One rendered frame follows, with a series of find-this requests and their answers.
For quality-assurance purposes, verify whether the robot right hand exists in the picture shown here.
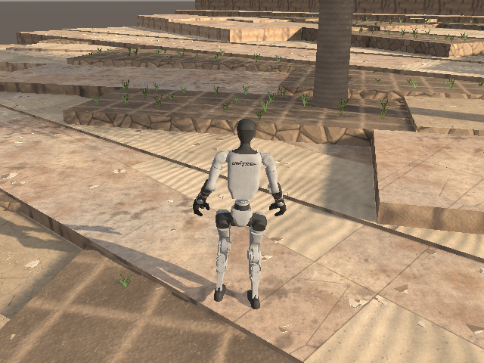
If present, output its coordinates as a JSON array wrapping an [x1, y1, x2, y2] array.
[[269, 203, 286, 216]]

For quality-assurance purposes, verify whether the left robot upper arm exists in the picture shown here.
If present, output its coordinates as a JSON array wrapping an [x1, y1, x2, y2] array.
[[205, 150, 229, 191]]

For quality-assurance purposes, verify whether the right robot upper arm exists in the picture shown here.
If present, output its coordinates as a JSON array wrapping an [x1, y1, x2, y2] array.
[[260, 152, 280, 194]]

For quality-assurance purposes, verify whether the robot right shin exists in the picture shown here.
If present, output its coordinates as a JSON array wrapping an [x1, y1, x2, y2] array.
[[249, 249, 261, 299]]

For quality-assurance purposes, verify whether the robot right forearm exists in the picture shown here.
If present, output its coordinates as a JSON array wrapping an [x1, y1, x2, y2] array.
[[272, 183, 285, 206]]

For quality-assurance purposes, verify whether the robot left hand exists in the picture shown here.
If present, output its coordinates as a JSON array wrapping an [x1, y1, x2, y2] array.
[[193, 199, 209, 216]]

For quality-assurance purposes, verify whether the left robot thigh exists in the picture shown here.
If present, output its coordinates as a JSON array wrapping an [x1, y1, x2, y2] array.
[[216, 209, 231, 253]]

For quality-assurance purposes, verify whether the robot left forearm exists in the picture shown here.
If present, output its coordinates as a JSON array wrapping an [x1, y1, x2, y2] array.
[[196, 179, 212, 204]]

